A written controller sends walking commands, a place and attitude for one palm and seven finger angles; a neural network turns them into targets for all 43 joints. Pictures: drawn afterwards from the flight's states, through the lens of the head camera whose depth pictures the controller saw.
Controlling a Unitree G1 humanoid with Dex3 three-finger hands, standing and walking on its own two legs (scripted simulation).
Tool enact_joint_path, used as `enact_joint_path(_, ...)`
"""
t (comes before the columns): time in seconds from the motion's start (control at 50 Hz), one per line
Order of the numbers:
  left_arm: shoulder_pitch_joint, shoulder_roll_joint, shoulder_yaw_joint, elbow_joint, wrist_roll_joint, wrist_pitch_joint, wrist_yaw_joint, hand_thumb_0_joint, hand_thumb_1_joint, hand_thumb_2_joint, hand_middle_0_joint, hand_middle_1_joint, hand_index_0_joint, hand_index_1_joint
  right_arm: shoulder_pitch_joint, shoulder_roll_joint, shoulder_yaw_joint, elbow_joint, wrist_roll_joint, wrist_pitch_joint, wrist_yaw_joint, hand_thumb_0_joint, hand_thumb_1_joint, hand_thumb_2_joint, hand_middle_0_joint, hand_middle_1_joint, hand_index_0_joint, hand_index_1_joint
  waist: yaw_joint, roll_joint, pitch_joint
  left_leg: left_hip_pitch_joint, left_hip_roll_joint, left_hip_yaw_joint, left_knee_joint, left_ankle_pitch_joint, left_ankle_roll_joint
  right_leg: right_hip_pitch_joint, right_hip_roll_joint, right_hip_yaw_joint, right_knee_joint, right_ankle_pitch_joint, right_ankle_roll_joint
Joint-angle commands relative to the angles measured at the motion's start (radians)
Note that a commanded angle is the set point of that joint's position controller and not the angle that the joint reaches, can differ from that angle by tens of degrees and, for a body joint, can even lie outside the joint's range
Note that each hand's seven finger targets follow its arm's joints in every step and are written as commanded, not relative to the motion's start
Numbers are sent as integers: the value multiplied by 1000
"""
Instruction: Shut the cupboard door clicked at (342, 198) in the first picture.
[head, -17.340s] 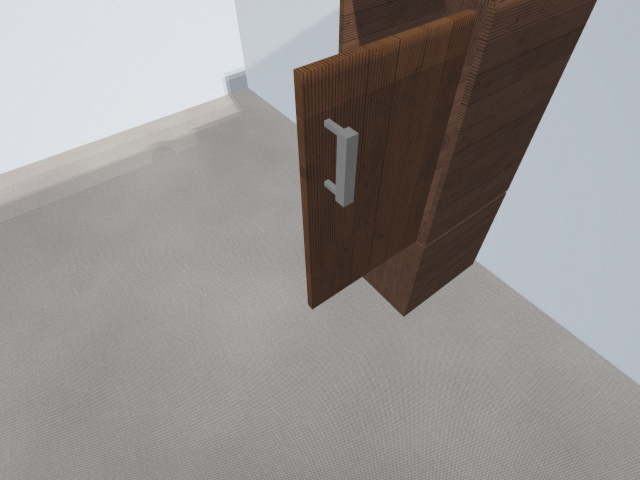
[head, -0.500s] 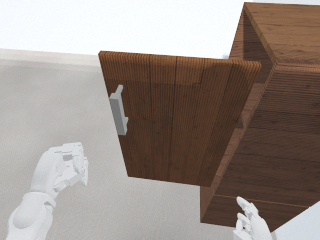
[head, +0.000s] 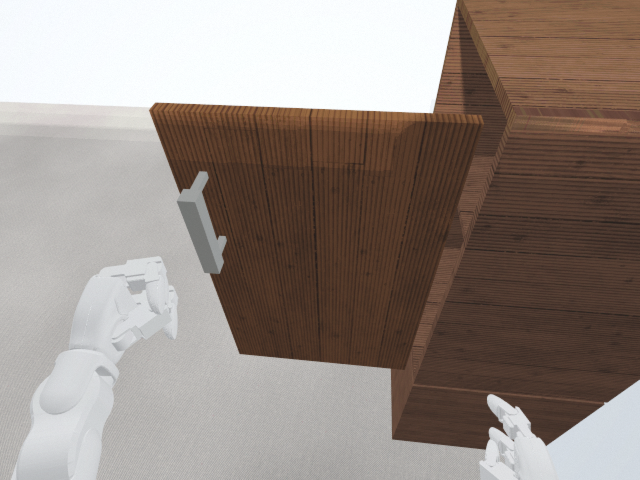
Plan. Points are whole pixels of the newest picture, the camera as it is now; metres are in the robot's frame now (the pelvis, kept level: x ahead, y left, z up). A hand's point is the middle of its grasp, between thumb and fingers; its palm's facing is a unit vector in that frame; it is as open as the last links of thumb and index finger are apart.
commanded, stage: bring the fist close to the handle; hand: left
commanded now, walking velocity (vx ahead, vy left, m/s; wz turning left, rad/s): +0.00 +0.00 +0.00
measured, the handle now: (207, 223) +0.41 +0.18 +0.11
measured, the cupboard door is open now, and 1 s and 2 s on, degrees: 90 90 71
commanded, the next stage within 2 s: push the door shut along its arc in 0.82 s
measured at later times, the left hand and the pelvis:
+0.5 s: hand (195, 281) +0.31 +0.17 +0.11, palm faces +0.00 -1.00 -0.05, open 3.2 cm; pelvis +0.01 +0.01 +0.00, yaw -1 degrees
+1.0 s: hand (192, 283) +0.31 +0.18 +0.11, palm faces -0.01 -1.00 -0.05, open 3.2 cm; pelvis +0.01 +0.02 +0.00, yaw -1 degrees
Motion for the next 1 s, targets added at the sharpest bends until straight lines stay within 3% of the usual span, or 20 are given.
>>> enact_joint_path(0.0, -247, 183, 93, -199, -6, -61, 13, 0, 900, 900, -1300, -1500, -1300, -1500, -104, -103, -45, -165, 7, -45, -7, 0, -900, -900, 200, 300, 200, 300, -5, -39, -159, 11, 38, -19, -64, 235, -8, 125, -92, 121, -108, 287, 84)
enact_joint_path(0.06, -246, 161, 71, -227, 1, -70, 31, 0, 900, 900, -1300, -1500, -1300, -1500, -107, -96, -42, -171, 4, -44, -2, 0, -900, -900, 200, 300, 200, 300, 0, -14, -200, 37, 40, -18, -66, 275, -7, 143, -89, 111, -93, 335, 79)
enact_joint_path(0.14, -285, 151, 49, -177, 12, -67, 49, 0, 900, 900, -1300, -1500, -1300, -1500, -100, -104, -40, -160, 3, -33, 0, 0, -900, -900, 200, 300, 200, 300, -16, -48, -150, 30, 44, -20, -69, 263, -6, 107, -80, 99, -97, 310, 78)
enact_joint_path(0.18, -319, 124, 24, -168, 15, -65, 54, 0, 900, 900, -1300, -1500, -1300, -1500, -103, -99, -42, -162, 6, -31, 3, 0, -900, -900, 200, 300, 200, 300, -20, -35, -151, 43, 44, -20, -75, 252, -7, 95, -77, 96, -99, 288, 74)
enact_joint_path(0.24, -304, 150, 50, -149, 18, -61, 67, 0, 900, 900, -1300, -1500, -1300, -1500, -104, -105, -43, -164, 3, -25, 4, 0, -900, -900, 200, 300, 200, 300, -7, -59, -173, 38, 44, -21, -75, 262, -7, 117, -79, 98, -98, 298, 73)
enact_joint_path(0.28, -354, 114, 12, -159, 24, -62, 68, 0, 900, 900, -1300, -1500, -1300, -1500, -106, -96, -41, -165, 5, -20, 8, 0, -900, -900, 200, 300, 200, 300, -16, -35, -183, 59, 44, -20, -81, 278, -8, 112, -76, 88, -91, 313, 67)
enact_joint_path(0.32, -361, 129, 30, -146, 24, -61, 74, 0, 900, 900, -1300, -1500, -1300, -1500, -107, -96, -42, -163, 3, -15, 8, 0, -900, -900, 200, 300, 200, 300, -11, -29, -192, 63, 44, -17, -81, 283, -10, 117, -76, 90, -91, 323, 67)
enact_joint_path(0.34, -358, 154, 49, -141, 28, -64, 81, 0, 900, 900, -1300, -1500, -1300, -1500, -104, -102, -43, -161, 2, -11, 9, 0, -900, -900, 200, 300, 200, 300, -11, -62, -195, 59, 46, -19, -76, 293, -8, 129, -77, 94, -90, 340, 71)
enact_joint_path(0.36, -358, 103, 7, -148, 29, -63, 79, 0, 900, 900, -1300, -1500, -1300, -1500, -108, -94, -40, -168, 2, -9, 12, 0, -900, -900, 200, 300, 200, 300, -11, -50, -208, 64, 45, -15, -83, 296, -9, 130, -76, 87, -87, 337, 67)
enact_joint_path(0.4, -408, 92, -8, -133, 30, -62, 84, 0, 900, 900, -1300, -1500, -1300, -1500, -105, -93, -40, -162, 5, -6, 12, 0, -900, -900, 200, 300, 200, 300, -22, -33, -180, 76, 47, -21, -86, 294, -13, 100, -70, 76, -87, 320, 61)
enact_joint_path(0.44, -365, 116, 13, -122, 38, -62, 93, 0, 900, 900, -1300, -1500, -1300, -1500, -107, -99, -42, -164, 1, -2, 13, 0, -900, -900, 200, 300, 200, 300, -9, -31, -180, 78, 49, -24, -89, 302, -13, 103, -68, 77, -89, 317, 57)
enact_joint_path(0.48, -363, 75, -19, -141, 39, -60, 94, 0, 900, 900, -1300, -1500, -1300, -1500, -106, -92, -42, -172, 3, 3, 19, 0, -900, -900, 200, 300, 200, 300, -9, -18, -195, 95, 49, -20, -93, 335, -16, 110, -67, 69, -83, 347, 54)
enact_joint_path(0.52, -356, 87, -11, -149, 44, -59, 99, 0, 900, 900, -1300, -1500, -1300, -1500, -103, -92, -42, -173, 3, 6, 20, 0, -900, -900, 200, 300, 200, 300, -7, -7, -199, 104, 52, -25, -97, 352, -22, 111, -64, 62, -77, 351, 49)
enact_joint_path(0.54, -346, 104, 5, -148, 45, -58, 105, 0, 900, 900, -1300, -1500, -1300, -1500, -102, -98, -44, -172, -1, 8, 20, 0, -900, -900, 200, 300, 200, 300, -8, -38, -203, 103, 53, -26, -91, 361, -18, 115, -65, 64, -78, 364, 52)
enact_joint_path(0.6, -322, 69, -16, -192, 44, -64, 107, 0, 900, 900, -1300, -1500, -1300, -1500, -105, -88, -45, -184, 1, 12, 25, 0, -900, -900, 200, 300, 200, 300, -4, -32, -223, 122, 54, -21, -94, 391, -23, 123, -62, 58, -74, 384, 51)
enact_joint_path(0.64, -301, 96, 2, -197, 48, -65, 113, 0, 900, 900, -1300, -1500, -1300, -1500, -102, -94, -46, -179, -2, 13, 26, 0, -900, -900, 200, 300, 200, 300, -4, -34, -210, 119, 58, -25, -93, 406, -26, 123, -62, 57, -74, 388, 49)
enact_joint_path(0.74, -336, 51, -50, -211, 55, -59, 121, 0, 900, 900, -1300, -1500, -1300, -1500, -110, -92, -44, -177, -1, 20, 25, 0, -900, -900, 200, 300, 200, 300, -25, -33, -160, 125, 61, -35, -99, 357, -27, 74, -56, 49, -84, 317, 48)
enact_joint_path(0.78, -347, 41, -65, -212, 59, -55, 122, 0, 900, 900, -1300, -1500, -1300, -1500, -115, -88, -41, -177, 1, 24, 24, 0, -900, -900, 200, 300, 200, 300, -26, -2, -157, 129, 59, -36, -105, 335, -28, 68, -58, 51, -88, 296, 46)
enact_joint_path(0.9, -375, 77, -25, -161, 56, -50, 129, 0, 900, 900, -1300, -1500, -1300, -1500, -117, -92, -39, -169, 0, 36, 18, 0, -900, -900, 200, 300, 200, 300, -17, -38, -178, 124, 58, -41, -112, 323, -29, 89, -57, 51, -89, 286, 43)
enact_joint_path(0.98, -450, 82, -41, -130, 59, -53, 108, 0, 900, 900, -1300, -1500, -1300, -1500, -114, -94, -36, -161, 1, 44, 17, 0, -900, -900, 200, 300, 200, 300, -31, -22, -172, 136, 62, -48, -111, 354, -33, 81, -58, 48, -86, 302, 40)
